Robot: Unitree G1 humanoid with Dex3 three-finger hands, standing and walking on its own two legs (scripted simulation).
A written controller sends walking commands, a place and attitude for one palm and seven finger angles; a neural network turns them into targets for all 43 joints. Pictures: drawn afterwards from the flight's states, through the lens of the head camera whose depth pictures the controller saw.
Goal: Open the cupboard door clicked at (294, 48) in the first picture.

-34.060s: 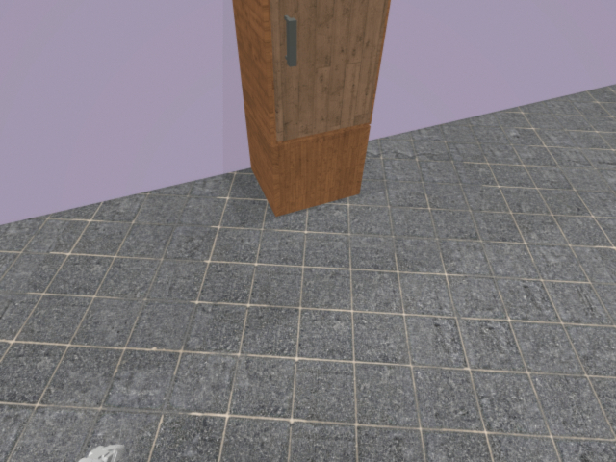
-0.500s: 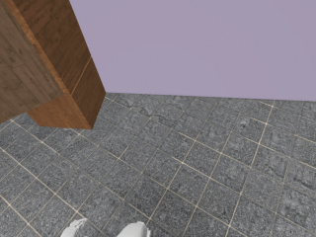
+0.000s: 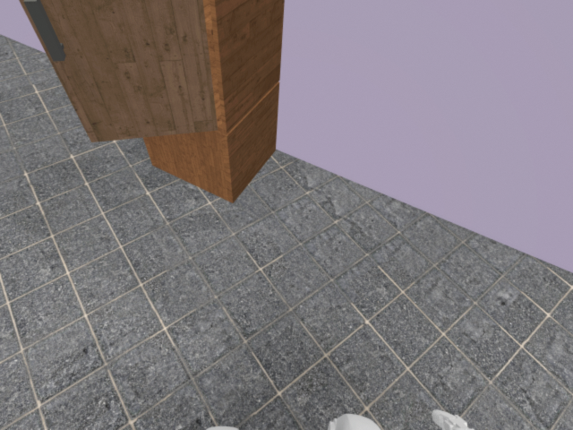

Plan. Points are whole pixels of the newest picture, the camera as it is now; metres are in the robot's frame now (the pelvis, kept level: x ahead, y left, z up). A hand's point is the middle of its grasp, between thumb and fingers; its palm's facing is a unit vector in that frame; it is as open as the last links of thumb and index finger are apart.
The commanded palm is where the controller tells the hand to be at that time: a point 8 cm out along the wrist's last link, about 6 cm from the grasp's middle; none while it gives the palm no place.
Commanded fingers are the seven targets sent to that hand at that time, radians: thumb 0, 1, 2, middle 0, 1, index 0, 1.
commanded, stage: turn to face it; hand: left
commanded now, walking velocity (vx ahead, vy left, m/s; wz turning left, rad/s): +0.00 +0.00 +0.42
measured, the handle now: (47, 26) +0.89 +0.64 +0.04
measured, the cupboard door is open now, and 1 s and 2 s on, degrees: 41 41 41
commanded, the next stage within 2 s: take the last steps up to it in 0.38 s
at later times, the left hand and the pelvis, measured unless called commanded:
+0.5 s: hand out of the picture +0.03 +0.14 -0.15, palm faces +0.23 -0.94 -0.24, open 7.3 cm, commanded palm none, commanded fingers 0.00 0.90 0.90 -0.20 -0.30 -0.20 -0.30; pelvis +0.01 -0.05 +0.01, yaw +12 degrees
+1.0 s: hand out of the picture +0.06 +0.24 -0.16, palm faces +0.36 -0.91 -0.19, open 7.4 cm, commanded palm none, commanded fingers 0.00 0.90 0.90 -0.20 -0.30 -0.20 -0.30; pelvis +0.06 +0.03 +0.01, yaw +18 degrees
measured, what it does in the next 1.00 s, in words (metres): steps on the spot, turning left: right foot, then left foot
